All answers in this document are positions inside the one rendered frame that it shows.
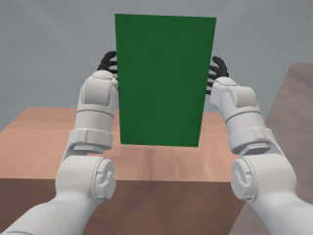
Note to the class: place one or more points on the right robot hand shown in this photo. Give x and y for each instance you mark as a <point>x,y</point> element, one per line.
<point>221,71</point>

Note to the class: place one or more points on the robot left upper arm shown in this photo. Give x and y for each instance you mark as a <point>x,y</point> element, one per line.
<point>82,183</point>

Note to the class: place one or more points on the right robot forearm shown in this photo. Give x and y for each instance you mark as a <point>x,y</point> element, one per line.
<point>248,134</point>

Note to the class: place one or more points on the carton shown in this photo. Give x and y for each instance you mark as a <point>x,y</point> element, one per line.
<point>162,73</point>

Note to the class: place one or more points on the left robot forearm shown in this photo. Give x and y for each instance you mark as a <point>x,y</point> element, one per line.
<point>92,133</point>

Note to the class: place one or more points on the left robot hand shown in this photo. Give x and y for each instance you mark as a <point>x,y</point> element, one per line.
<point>106,63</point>

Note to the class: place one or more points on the robot right upper arm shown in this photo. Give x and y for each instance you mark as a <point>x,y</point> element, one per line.
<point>267,182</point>

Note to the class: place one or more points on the pedestal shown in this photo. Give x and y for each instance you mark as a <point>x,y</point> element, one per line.
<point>159,190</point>

